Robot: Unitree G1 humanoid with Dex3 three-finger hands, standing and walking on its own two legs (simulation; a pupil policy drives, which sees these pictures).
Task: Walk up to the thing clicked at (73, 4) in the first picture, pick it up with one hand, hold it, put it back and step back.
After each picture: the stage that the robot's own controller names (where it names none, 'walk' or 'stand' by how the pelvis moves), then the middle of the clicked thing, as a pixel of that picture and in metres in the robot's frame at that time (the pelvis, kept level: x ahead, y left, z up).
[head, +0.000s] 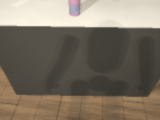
stand; out of the picture +0.94 +0.07 +0.10
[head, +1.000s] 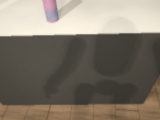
walk; out of the picture +0.82 +0.22 +0.13
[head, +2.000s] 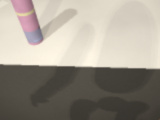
rise first; (27, 15) +0.59 +0.24 +0.13
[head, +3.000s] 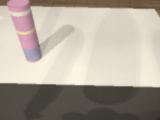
stand; (27, 33) +0.54 +0.23 +0.11
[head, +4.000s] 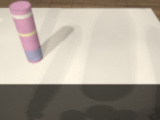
stand; (28, 35) +0.55 +0.23 +0.10
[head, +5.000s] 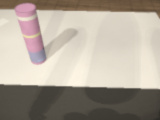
stand; (32, 37) +0.55 +0.22 +0.10
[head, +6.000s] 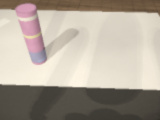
stand; (33, 37) +0.55 +0.21 +0.10
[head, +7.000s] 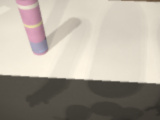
rise first; (34, 26) +0.56 +0.21 +0.10
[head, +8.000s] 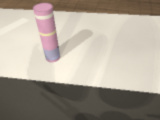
go down; (48, 35) +0.56 +0.20 +0.10
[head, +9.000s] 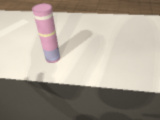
go down; (48, 36) +0.57 +0.18 +0.11
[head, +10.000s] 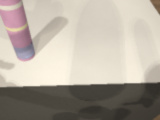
go down; (18, 29) +0.53 +0.19 +0.12
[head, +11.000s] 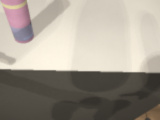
close in; (16, 7) +0.56 +0.19 +0.14
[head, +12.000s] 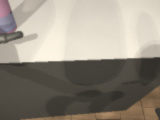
close; out of the picture +0.57 +0.20 +0.17
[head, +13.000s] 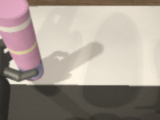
lift; (24, 48) +0.36 +0.15 +0.22
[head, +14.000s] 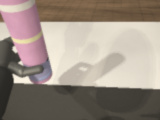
lift; (29, 41) +0.32 +0.15 +0.29
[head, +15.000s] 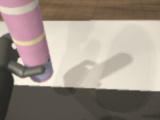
hold; (31, 41) +0.31 +0.13 +0.29
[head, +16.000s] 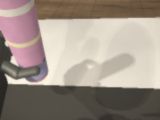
crouch; (25, 41) +0.29 +0.13 +0.30
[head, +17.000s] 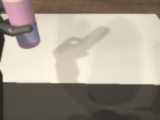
crouch; (18, 4) +0.44 +0.17 +0.31
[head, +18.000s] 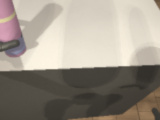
lower; (4, 20) +0.50 +0.18 +0.14
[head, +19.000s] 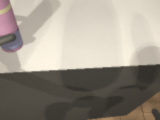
lower; out of the picture +0.51 +0.18 +0.16
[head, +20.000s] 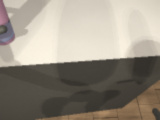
lower; out of the picture +0.53 +0.19 +0.17
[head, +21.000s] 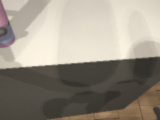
lower; out of the picture +0.53 +0.19 +0.17
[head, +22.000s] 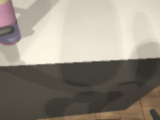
loosen; out of the picture +0.53 +0.18 +0.17
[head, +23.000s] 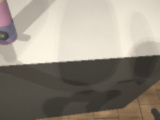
withdraw; out of the picture +0.53 +0.18 +0.17
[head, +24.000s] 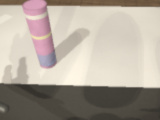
sink last; (42, 38) +0.50 +0.16 +0.14
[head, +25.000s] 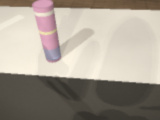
stand; (48, 34) +0.54 +0.18 +0.13
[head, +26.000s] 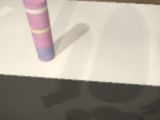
stand; (41, 32) +0.52 +0.17 +0.12
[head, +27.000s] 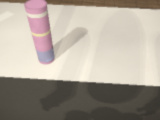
stand; (41, 35) +0.53 +0.17 +0.11
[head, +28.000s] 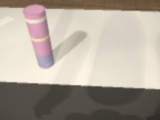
stand; (41, 40) +0.52 +0.17 +0.11
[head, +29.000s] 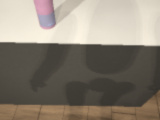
walk; out of the picture +0.64 +0.15 +0.12
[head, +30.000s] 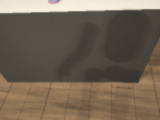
walk; out of the picture +0.93 +0.21 +0.12
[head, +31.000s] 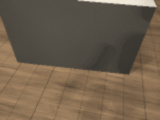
stand; out of the picture +1.27 +0.11 +0.12
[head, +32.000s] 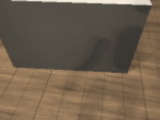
stand; out of the picture +1.22 +0.16 +0.10
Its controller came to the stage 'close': yes
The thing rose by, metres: 0.22
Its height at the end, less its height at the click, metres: +0.00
